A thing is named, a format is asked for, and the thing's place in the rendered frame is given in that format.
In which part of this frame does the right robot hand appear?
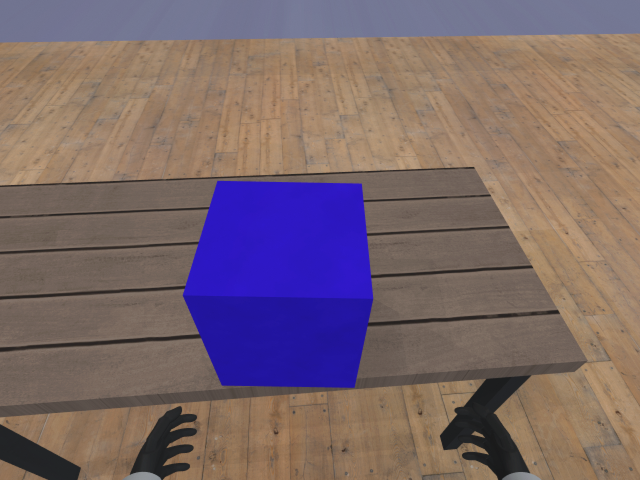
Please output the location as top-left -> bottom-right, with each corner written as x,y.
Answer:
454,402 -> 530,480

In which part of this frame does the carton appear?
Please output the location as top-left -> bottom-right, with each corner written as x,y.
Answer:
183,181 -> 373,388

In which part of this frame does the left robot hand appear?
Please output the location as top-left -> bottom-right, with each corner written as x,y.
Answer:
130,406 -> 197,480

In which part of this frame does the table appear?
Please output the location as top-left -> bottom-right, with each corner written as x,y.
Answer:
0,167 -> 588,480

